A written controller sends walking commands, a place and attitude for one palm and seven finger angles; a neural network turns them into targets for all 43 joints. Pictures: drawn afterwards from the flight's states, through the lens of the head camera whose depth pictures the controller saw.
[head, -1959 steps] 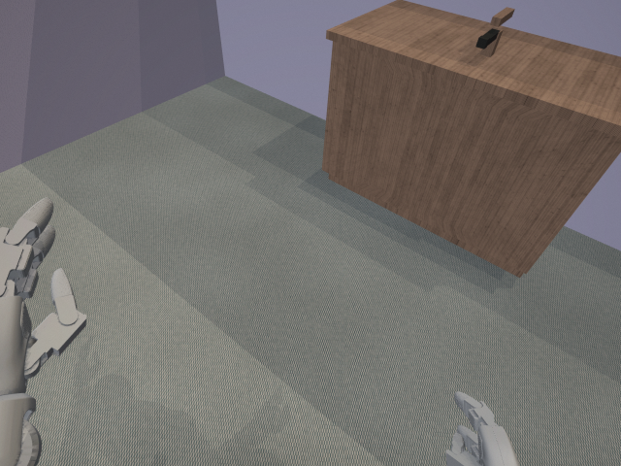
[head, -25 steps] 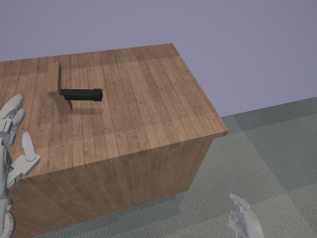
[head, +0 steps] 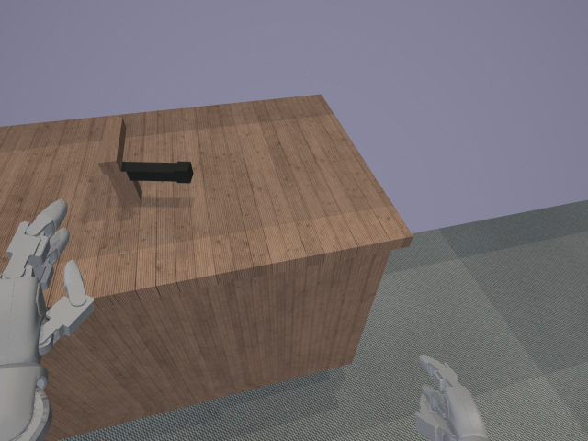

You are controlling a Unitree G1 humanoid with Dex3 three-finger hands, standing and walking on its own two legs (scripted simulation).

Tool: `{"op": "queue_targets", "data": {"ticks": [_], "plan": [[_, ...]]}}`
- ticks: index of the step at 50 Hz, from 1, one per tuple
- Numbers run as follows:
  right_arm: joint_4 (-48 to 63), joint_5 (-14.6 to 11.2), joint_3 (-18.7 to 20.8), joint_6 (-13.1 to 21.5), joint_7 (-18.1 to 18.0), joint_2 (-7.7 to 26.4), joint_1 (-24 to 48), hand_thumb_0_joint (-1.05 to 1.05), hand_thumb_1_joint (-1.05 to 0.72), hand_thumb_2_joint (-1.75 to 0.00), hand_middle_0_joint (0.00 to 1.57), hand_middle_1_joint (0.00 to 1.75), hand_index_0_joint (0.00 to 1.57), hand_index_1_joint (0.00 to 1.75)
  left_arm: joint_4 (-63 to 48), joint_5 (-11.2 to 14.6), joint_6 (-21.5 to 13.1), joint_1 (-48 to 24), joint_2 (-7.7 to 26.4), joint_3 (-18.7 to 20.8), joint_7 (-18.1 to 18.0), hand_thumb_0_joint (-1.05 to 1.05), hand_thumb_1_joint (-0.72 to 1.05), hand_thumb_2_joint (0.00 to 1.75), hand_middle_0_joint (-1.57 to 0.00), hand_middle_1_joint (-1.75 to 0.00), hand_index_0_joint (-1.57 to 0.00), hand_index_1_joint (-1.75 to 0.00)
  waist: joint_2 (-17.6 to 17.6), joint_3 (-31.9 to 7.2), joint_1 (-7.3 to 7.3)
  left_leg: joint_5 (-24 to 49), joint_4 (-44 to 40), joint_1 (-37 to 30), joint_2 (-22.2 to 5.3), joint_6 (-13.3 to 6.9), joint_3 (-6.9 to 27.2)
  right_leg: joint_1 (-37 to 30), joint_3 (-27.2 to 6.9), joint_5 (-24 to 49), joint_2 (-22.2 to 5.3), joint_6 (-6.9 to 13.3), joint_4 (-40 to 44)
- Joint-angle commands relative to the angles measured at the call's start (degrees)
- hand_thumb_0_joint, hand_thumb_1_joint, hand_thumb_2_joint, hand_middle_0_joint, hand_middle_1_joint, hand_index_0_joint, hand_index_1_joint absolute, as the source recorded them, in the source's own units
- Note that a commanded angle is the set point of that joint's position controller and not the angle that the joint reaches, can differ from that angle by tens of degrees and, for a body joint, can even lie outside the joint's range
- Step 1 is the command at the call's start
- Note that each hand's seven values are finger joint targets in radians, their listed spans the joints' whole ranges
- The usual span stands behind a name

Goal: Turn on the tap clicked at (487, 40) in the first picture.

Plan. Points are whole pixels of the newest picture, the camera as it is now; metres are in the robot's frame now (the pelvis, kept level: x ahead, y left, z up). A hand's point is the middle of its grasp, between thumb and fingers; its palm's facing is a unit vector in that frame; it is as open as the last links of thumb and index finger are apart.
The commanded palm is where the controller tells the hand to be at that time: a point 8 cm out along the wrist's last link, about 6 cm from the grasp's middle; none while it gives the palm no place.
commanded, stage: turn the palm inward beside the body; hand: left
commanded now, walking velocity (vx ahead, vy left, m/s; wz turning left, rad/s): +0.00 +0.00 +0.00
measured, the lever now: (183, 172) +0.53 +0.26 +0.06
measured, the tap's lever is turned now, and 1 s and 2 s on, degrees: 75 75 75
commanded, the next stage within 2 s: reach beside the lever's end, fingers flat in 1.82 s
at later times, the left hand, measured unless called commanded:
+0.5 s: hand (110, 282) +0.24 +0.23 +0.15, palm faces +0.49 -0.83 -0.27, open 7.4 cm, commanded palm +0.18 +0.27 +0.16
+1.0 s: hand (107, 312) +0.21 +0.23 +0.13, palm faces +0.47 -0.86 -0.17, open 7.5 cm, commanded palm +0.16 +0.27 +0.14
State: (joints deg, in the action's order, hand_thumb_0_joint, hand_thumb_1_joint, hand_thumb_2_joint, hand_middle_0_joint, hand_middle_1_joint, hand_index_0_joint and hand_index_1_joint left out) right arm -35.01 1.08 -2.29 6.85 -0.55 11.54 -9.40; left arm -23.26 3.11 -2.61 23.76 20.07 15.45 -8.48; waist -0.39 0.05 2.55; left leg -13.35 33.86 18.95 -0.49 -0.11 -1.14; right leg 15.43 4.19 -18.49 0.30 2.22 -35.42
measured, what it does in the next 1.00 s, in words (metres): stands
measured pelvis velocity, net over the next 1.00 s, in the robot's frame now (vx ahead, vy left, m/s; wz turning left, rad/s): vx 0.03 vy -0.01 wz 0.02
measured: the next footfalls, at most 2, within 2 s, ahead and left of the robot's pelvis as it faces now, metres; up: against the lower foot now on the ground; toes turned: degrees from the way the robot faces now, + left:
none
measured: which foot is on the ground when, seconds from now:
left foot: down 0.00-1.00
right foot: down 0.00-1.00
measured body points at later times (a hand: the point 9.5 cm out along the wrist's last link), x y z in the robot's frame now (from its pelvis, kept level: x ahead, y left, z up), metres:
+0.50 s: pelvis +0.04 -0.04 -0.01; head +0.02 -0.06 +0.44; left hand +0.20 +0.27 +0.16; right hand +0.21 -0.27 -0.10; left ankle +0.05 +0.12 -0.73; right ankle +0.01 -0.09 -0.73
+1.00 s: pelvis +0.03 -0.01 -0.01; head +0.01 -0.03 +0.44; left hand +0.18 +0.27 +0.14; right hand +0.23 -0.21 -0.08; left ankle +0.05 +0.12 -0.73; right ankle +0.01 -0.09 -0.73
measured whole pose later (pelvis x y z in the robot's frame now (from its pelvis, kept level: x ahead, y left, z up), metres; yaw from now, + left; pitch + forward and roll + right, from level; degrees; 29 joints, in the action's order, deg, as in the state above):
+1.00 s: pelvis +0.03 -0.01 -0.01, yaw +1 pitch +1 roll +0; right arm -36.2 -0.5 -2.8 15.5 -3.9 12.7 -12.4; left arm -24.6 10.6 -0.5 28.7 13.3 13.2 -8.8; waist 2.5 -4.3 4.3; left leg -18.4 40.1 22.5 0.8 0.5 2.8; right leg 17.5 5.7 -23.1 0.8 3.0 -39.6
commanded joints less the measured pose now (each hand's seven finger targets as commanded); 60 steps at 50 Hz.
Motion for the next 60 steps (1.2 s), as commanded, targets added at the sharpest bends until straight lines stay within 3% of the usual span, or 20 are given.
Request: {"op": "queue_targets", "data": {"ticks": [1, 7, 10, 11, 13, 14, 16, 17, 19, 23, 26, 30, 34, 36, 42, 47, 49, 56, 57, 60], "plan": [[4.26, -0.75, 2.27, 3.89, -1.61, 6.87, 6.79, 0.0, -0.9, -0.9, 0.2, 0.3, 0.2, 0.3, -7.22, 0.0, -9.89, -20.81, 12.7, 11.96, -4.5, 0.0, 0.9, 0.9, -0.2, -0.3, -0.2, -0.3, 9.13, -2.58, -1.4, -14.8, -3.65, -3.27, 1.33, -0.76, 2.6, 8.59, -1.6, -8.91, 0.72, -1.36, 8.93], [4.8, -2.6, 2.01, 5.14, -5.16, 8.37, 9.56, 0.0, -0.9, -0.9, 0.2, 0.3, 0.2, 0.3, 0.91, 3.49, 1.16, -24.77, 9.23, 1.03, 5.11, 0.0, 0.9, 0.9, -0.2, -0.3, -0.2, -0.3, 4.46, 0.36, -1.21, -10.61, 0.22, -0.79, 1.81, -1.07, 2.06, 7.8, -10.06, -19.72, -3.75, -1.95, 15.67], [5.2, -2.32, 2.46, 5.75, -5.91, 8.23, 10.25, 0.0, -0.9, -0.9, 0.2, 0.3, 0.2, 0.3, -1.81, 3.31, 3.24, -24.92, 12.1, 3.75, 5.16, 0.0, 0.9, 0.9, -0.2, -0.3, -0.2, -0.3, -0.91, -1.1, 0.36, -8.45, 2.08, 1.14, 0.94, -0.48, 3.67, 6.14, -12.71, -22.14, -5.53, -2.4, 16.2], [5.05, -2.38, 2.59, 6.14, -5.77, 8.06, 10.29, 0.0, -0.9, -0.9, 0.2, 0.3, 0.2, 0.3, -2.48, 3.23, 2.42, -22.48, 14.54, 7.49, 4.12, 0.0, 0.9, 0.9, -0.2, -0.3, -0.2, -0.3, -1.52, -1.96, 1.33, -7.32, 2.24, 1.29, 0.69, -0.31, 3.9, 5.58, -12.9, -20.44, -5.48, -2.74, 15.6], [5.35, -1.82, 2.95, 6.43, -5.01, 7.32, 9.28, 0.0, -0.9, -0.9, 0.2, 0.3, 0.2, 0.3, -5.8, 4.25, -0.51, -17.27, 14.3, 11.03, 2.25, 0.0, 0.9, 0.9, -0.2, -0.3, -0.2, -0.3, -3.7, -5.25, 2.5, -5.97, 2.48, 2.78, 0.23, -0.13, 5.01, 2.96, -12.7, -14.43, -5.99, -3.35, 13.44], [5.49, -1.66, 3.06, 6.66, -4.7, 7.08, 9.15, 0.0, -0.9, -0.9, 0.2, 0.3, 0.2, 0.3, -7.05, 5.12, -2.13, -14.97, 13.2, 12.01, 1.61, 0.0, 0.9, 0.9, -0.2, -0.3, -0.2, -0.3, -3.4, -6.34, 2.89, -5.24, 2.85, 3.05, 0.11, -0.04, 5.1, 2.27, -12.72, -11.25, -6.1, -3.52, 12.67], [5.06, -1.71, 3.49, 6.92, -4.26, 7.06, 7.73, 0.0, -0.9, -0.9, 0.2, 0.3, 0.2, 0.3, -7.96, 5.98, -4.43, -10.27, 15.68, 16.62, -0.08, 0.0, 0.9, 0.9, -0.2, -0.3, -0.2, -0.3, -0.93, -8.58, 3.91, -2.99, 3.41, 2.84, 0.14, -0.15, 4.56, 0.4, -12.21, -2.95, -5.9, -3.73, 10.74], [5.56, -1.64, 3.34, 7.02, -3.97, 6.59, 7.35, 0.0, -0.9, -0.9, 0.2, 0.3, 0.2, 0.3, -8.75, 6.47, -4.9, -7.8, 11.94, 14.32, -0.44, 0.0, 0.9, 0.9, -0.2, -0.3, -0.2, -0.3, -0.35, -9.45, 3.35, -0.42, 3.29, 2.71, 0.31, -0.35, 4.15, -0.9, -10.96, 5.39, -5.75, -3.74, 8.37], [5.99, -1.79, 3.25, 7.21, -3.63, 7.16, 5.15, 0.0, -0.9, -0.9, 0.2, 0.3, 0.2, 0.3, -8.32, 6.75, -4.41, -3.09, 9.9, 13.6, -0.6, 0.0, 0.9, 0.9, -0.2, -0.3, -0.2, -0.3, 2.22, -10.5, 2.87, 5.74, 3.33, 0.71, 0.72, -0.88, 2.54, -1.5, -7.73, 19.66, -4.43, -3.67, 5.03], [6.4, -2.13, 3.4, 7.51, -4.24, 8.19, 3.14, 0.0, -0.9, -0.9, 0.2, 0.3, 0.2, 0.3, -7.44, 7.14, -0.76, -2.11, 8.18, 11.32, 1.44, 0.0, 0.9, 0.9, -0.2, -0.3, -0.2, -0.3, 0.94, -8.36, 1.42, 9.1, 3.06, -0.12, 0.95, -1.53, 1.72, -0.82, -5.51, 27.94, -3.97, -4.38, 4.19], [6.8, -1.98, 3.48, 9.07, -4.69, 8.43, 2.71, 0.0, -0.9, -0.9, 0.2, 0.3, 0.2, 0.3, -11.41, 7.17, -1.56, -3.11, 6.89, 9.25, 3.07, 0.0, 0.9, 0.9, -0.2, -0.3, -0.2, -0.3, 0.3, -9.32, 0.91, 12.06, 3.49, -2.13, 1.23, -2.07, 1.73, -0.23, -4.45, 32.11, -3.64, -4.55, 3.49], [6.01, -1.59, 4.18, 11.41, -4.49, 8.75, 0.61, 0.0, -0.9, -0.9, 0.2, 0.3, 0.2, 0.3, -13.74, 7.36, -6.15, -2.5, 6.2, 8.04, 3.34, 0.0, 0.9, 0.9, -0.2, -0.3, -0.2, -0.3, -1.29, -11.94, 0.68, 13.37, 3.71, -3.55, 1.41, -2.23, 2.68, 0.77, -2.92, 29.91, -2.71, -4.02, 2.19], [5.67, -1.6, 4.25, 12.43, -3.8, 8.43, 0.72, 0.0, -0.9, -0.9, 0.2, 0.3, 0.2, 0.3, -12.88, 6.84, -8.36, 0.89, 4.83, 7.67, 1.66, 0.0, 0.9, 0.9, -0.2, -0.3, -0.2, -0.3, 1.0, -11.64, 1.38, 13.87, 3.63, -3.23, 1.61, -1.97, 2.54, 1.75, -1.64, 25.46, -2.07, -2.82, 1.42], [5.91, -1.9, 3.91, 12.33, -3.76, 8.28, 1.72, 0.0, -0.9, -0.9, 0.2, 0.3, 0.2, 0.3, -12.39, 6.69, -7.2, 1.76, 5.32, 8.47, 0.68, 0.0, 0.9, 0.9, -0.2, -0.3, -0.2, -0.3, 3.6, -10.72, 2.14, 12.89, 3.39, -2.6, 1.78, -1.95, 2.25, 2.23, -1.61, 22.35, -1.91, -2.24, 1.88], [7.31, -2.35, 2.97, 11.58, -4.29, 8.1, 3.39, 0.0, -0.9, -0.9, 0.2, 0.3, 0.2, 0.3, -12.02, 8.02, -2.37, 0.78, 1.73, 4.72, 0.31, 0.0, 0.9, 0.9, -0.2, -0.3, -0.2, -0.3, 1.15, -7.98, 1.82, 7.63, 1.41, -1.23, 1.38, -1.82, 3.16, 3.54, -1.01, 13.68, -1.31, -1.79, 3.66], [7.98, -2.07, 2.29, 12.33, -4.12, 7.79, 3.83, 0.0, -0.9, -0.9, 0.2, 0.3, 0.2, 0.3, -16.21, 6.66, -2.46, -0.85, 1.19, 2.11, -0.59, 0.0, 0.9, 0.9, -0.2, -0.3, -0.2, -0.3, 4.5, -7.94, 1.48, 5.32, 0.47, -2.49, 1.05, -1.63, 4.37, 5.45, -0.36, 7.94, -0.81, -1.16, 3.4], [7.92, -1.96, 2.15, 12.48, -4.07, 7.95, 4.04, 0.0, -0.9, -0.9, 0.2, 0.3, 0.2, 0.3, -15.62, 6.92, -2.75, 0.17, 1.1, 2.07, -1.0, 0.0, 0.9, 0.9, -0.2, -0.3, -0.2, -0.3, 2.32, -7.21, 1.51, 2.88, 0.21, -1.27, 1.0, -1.63, 4.85, 5.88, -0.3, 5.27, -0.6, -1.15, 3.72], [8.04, -2.13, 1.75, 12.51, -3.9, 7.91, 5.14, 0.0, -0.9, -0.9, 0.2, 0.3, 0.2, 0.3, -15.26, 7.17, -2.0, 3.29, 1.07, 3.08, -2.69, 0.0, 0.9, 0.9, -0.2, -0.3, -0.2, -0.3, 3.87, -5.98, 2.16, -1.61, -0.58, 0.4, 1.04, -1.3, 5.45, 6.62, -0.11, 1.11, -0.45, -0.88, 3.68], [8.37, -2.15, 1.62, 12.5, -3.84, 7.66, 5.41, 0.0, -0.9, -0.9, 0.2, 0.3, 0.2, 0.3, -16.32, 7.52, -1.94, 2.67, -1.03, 0.91, -2.56, 0.0, 0.9, 0.9, -0.2, -0.3, -0.2, -0.3, 3.77, -5.78, 1.53, -2.41, -0.52, 0.35, 1.1, -1.31, 5.39, 7.02, -0.05, 0.63, -0.56, -0.97, 3.72], [8.36, -2.14, 1.55, 12.69, -3.92, 7.97, 5.31, 0.0, -0.9, -0.9, 0.2, 0.3, 0.2, 0.3, -16.11, 7.94, -1.63, 3.13, -0.94, 0.53, -2.76, 0.0, 0.9, 0.9, -0.2, -0.3, -0.2, -0.3, 2.72, -5.07, 1.36, -4.67, -0.42, 1.22, 1.14, -1.49, 5.61, 7.47, -0.18, -1.34, -0.49, -1.03, 4.14]]}}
